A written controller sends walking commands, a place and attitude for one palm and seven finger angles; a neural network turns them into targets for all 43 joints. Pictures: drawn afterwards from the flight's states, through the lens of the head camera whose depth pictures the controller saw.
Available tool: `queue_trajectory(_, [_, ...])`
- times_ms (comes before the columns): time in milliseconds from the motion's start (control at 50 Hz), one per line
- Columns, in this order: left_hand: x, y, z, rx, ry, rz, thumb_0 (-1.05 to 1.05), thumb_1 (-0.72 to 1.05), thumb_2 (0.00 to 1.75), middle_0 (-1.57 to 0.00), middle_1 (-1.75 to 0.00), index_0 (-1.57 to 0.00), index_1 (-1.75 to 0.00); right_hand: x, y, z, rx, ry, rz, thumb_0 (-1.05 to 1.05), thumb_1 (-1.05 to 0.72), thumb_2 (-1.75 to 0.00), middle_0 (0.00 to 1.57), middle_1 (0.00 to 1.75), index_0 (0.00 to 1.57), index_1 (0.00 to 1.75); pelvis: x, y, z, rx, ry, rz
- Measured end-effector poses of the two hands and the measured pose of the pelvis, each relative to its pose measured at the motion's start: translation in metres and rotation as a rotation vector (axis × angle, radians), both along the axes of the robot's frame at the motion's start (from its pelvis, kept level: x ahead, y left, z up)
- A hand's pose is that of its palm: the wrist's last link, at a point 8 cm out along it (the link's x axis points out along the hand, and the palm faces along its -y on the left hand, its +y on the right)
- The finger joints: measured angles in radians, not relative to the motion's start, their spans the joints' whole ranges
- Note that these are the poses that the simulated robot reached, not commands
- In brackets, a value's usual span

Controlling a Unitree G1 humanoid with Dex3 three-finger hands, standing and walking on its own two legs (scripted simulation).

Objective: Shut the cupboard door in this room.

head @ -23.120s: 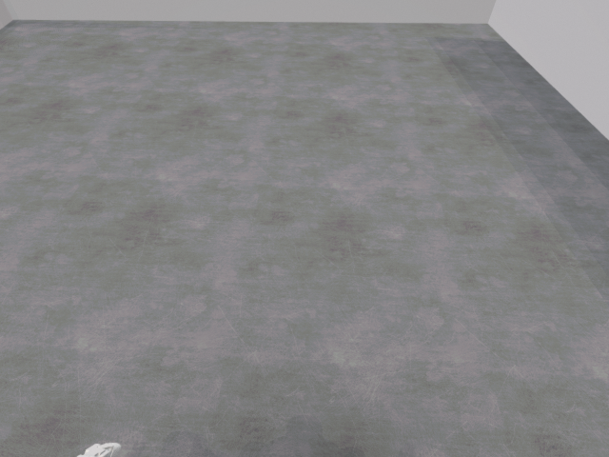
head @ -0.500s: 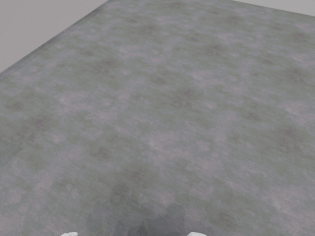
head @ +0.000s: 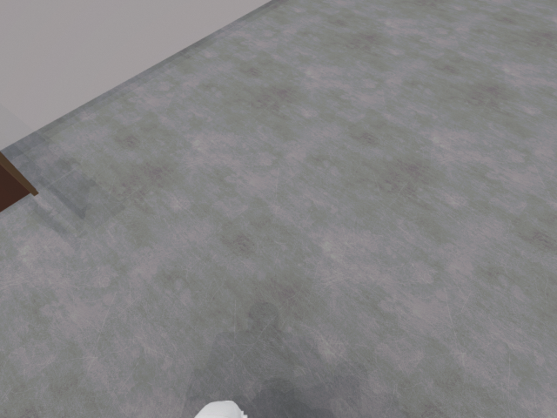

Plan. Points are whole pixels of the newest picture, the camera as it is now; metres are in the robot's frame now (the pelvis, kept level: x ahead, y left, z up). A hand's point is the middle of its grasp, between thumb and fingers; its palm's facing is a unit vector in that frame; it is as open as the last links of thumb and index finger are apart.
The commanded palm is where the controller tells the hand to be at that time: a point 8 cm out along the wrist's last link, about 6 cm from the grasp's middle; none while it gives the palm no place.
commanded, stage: turn or walk to find it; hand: left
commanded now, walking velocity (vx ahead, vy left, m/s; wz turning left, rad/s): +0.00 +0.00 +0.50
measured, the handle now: out of the picture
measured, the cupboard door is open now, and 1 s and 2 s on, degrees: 91 91 91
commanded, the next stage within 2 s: none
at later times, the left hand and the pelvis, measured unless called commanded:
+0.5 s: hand out of the picture +0.07 +0.23 -0.15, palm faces +0.22 -0.94 -0.27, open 7.4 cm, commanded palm none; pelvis +0.00 +0.00 +0.00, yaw +13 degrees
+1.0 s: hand out of the picture -0.10 +0.19 -0.18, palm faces +0.54 -0.81 -0.24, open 7.4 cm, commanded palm none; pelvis -0.01 +0.00 -0.01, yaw +31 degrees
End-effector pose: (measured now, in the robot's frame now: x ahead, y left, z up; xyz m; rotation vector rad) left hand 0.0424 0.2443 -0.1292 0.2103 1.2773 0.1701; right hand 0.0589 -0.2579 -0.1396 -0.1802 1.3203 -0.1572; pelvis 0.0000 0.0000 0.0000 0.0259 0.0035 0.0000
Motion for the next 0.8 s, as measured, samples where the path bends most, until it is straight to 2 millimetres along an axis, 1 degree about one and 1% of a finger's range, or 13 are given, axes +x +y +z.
queue_trajectory(100, [-0.037,0.037,-0.025,-0.011,0.069,0.1,0.0,0.9,0.9,-0.2,-0.3,-0.21,-0.3,0.05,0.027,0.006,-0.042,-0.107,0.107,0.01,-0.91,-0.9,0.2,0.3,0.19,0.3,0.002,0.021,-0.013,-0.016,0.003,0.052])
queue_trajectory(140, [-0.045,0.047,-0.026,-0.004,0.098,0.125,0.0,0.91,0.9,-0.2,-0.3,-0.21,-0.3,0.063,0.037,0.014,-0.049,-0.144,0.135,0.01,-0.91,-0.9,0.2,0.3,0.2,0.3,0.001,0.026,-0.011,-0.02,-0.001,0.061])
queue_trajectory(200, [-0.044,0.056,-0.018,-0.004,0.09,0.154,0.0,0.91,0.9,-0.2,-0.3,-0.2,-0.3,0.072,0.048,0.024,-0.057,-0.166,0.164,0.0,-0.91,-0.89,0.2,0.3,0.2,0.3,0.001,0.031,-0.003,-0.038,-0.004,0.09])
queue_trajectory(260, [-0.035,0.061,-0.01,-0.004,0.037,0.167,0.0,0.91,0.9,-0.2,-0.3,-0.2,-0.3,0.075,0.056,0.027,-0.048,-0.163,0.189,0.0,-0.91,-0.89,0.2,0.3,0.2,0.3,0.001,0.033,0.003,-0.043,-0.004,0.116])
queue_trajectory(320, [-0.023,0.06,-0.003,0.003,-0.018,0.175,0.0,0.91,0.9,-0.2,-0.3,-0.2,-0.3,0.074,0.059,0.026,-0.032,-0.153,0.205,0.0,-0.9,-0.89,0.2,0.3,0.2,0.3,0.002,0.032,0.005,-0.042,-0.003,0.144])
queue_trajectory(420, [-0.001,0.049,0.005,0.016,-0.095,0.18,0.0,0.91,0.9,-0.2,-0.3,-0.2,-0.3,0.066,0.053,0.016,-0.002,-0.114,0.215,0.0,-0.9,-0.89,0.21,0.3,0.2,0.3,0.003,0.02,0.004,-0.033,-0.001,0.194])
queue_trajectory(480, [0.01,0.036,0.01,0.029,-0.135,0.183,0.0,0.91,0.9,-0.2,-0.3,-0.2,-0.3,0.06,0.041,0.006,0.016,-0.081,0.216,0.0,-0.9,-0.89,0.21,0.3,0.2,0.3,0.004,0.009,0.001,-0.024,0.002,0.225])
queue_trajectory(540, [0.013,0.021,0.013,0.053,-0.175,0.192,0.0,0.91,0.9,-0.2,-0.3,-0.2,-0.3,0.058,0.026,-0.01,0.037,-0.052,0.222,0.0,-0.9,-0.89,0.21,0.3,0.2,0.3,0.006,-0.006,-0.007,-0.013,0.004,0.258])
queue_trajectory(600, [0.002,0.005,0.019,0.065,-0.184,0.221,0.0,0.91,0.9,-0.2,-0.3,-0.2,-0.3,0.059,0.015,-0.015,0.042,-0.02,0.243,0.01,-0.9,-0.89,0.2,0.3,0.2,0.3,0.006,-0.016,-0.005,-0.007,-0.008,0.301])
queue_trajectory(680, [-0.025,-0.011,0.024,0.064,-0.144,0.285,0.0,0.91,0.9,-0.2,-0.3,-0.21,-0.3,0.066,0.006,-0.013,0.043,0.007,0.285,0.01,-0.91,-0.9,0.2,0.3,0.2,0.3,0.007,-0.023,0.001,0.011,-0.015,0.347])
queue_trajectory(740, [-0.046,-0.02,0.023,0.056,-0.109,0.333,0.0,0.9,0.9,-0.2,-0.3,-0.21,-0.3,0.072,0.004,-0.01,0.041,0.021,0.321,0.01,-0.91,-0.9,0.2,0.3,0.2,0.3,0.007,-0.027,0.004,0.018,-0.014,0.381])
queue_trajectory(800, [-0.069,-0.026,0.019,0.042,-0.073,0.383,0.0,0.9,0.9,-0.2,-0.3,-0.21,-0.3,0.081,0.008,-0.006,0.032,0.03,0.365,0.01,-0.91,-0.9,0.2,0.3,0.2,0.3,0.006,-0.027,0.005,0.022,-0.011,0.415])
